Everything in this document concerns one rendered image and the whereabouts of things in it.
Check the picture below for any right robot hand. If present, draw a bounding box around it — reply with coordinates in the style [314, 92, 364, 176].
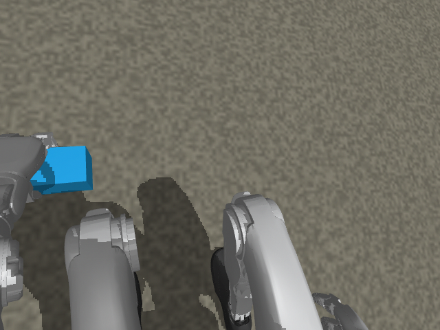
[312, 293, 369, 330]

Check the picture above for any carton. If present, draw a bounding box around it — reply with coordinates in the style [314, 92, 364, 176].
[30, 146, 93, 195]

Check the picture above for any left robot arm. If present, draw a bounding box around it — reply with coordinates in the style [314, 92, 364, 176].
[0, 173, 30, 330]

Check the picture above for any left robot hand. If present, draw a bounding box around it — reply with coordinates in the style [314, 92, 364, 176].
[0, 132, 58, 203]

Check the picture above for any right robot foot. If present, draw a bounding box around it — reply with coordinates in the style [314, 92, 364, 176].
[210, 248, 252, 330]

